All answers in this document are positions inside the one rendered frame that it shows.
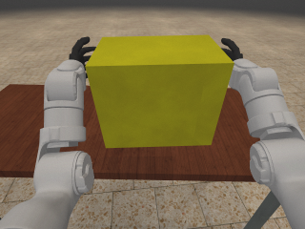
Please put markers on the right robot hand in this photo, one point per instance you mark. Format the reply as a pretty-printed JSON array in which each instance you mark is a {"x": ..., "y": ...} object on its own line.
[{"x": 234, "y": 51}]

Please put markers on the right robot upper arm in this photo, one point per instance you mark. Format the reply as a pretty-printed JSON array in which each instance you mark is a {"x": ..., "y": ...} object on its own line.
[{"x": 280, "y": 165}]

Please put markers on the right robot forearm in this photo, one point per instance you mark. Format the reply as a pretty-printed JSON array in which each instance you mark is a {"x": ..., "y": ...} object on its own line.
[{"x": 263, "y": 100}]

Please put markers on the left robot forearm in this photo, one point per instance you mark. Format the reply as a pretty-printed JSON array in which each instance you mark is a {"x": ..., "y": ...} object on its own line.
[{"x": 63, "y": 109}]

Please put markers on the carton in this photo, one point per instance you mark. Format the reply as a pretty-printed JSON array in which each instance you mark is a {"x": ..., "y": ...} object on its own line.
[{"x": 158, "y": 91}]

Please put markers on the left robot upper arm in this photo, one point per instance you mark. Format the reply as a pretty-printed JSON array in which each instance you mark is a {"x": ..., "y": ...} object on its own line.
[{"x": 60, "y": 180}]

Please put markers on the left robot hand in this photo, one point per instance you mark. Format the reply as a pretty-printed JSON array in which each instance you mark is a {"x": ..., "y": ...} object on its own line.
[{"x": 77, "y": 52}]

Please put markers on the table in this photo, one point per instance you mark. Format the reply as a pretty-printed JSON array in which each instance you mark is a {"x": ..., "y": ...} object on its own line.
[{"x": 226, "y": 159}]

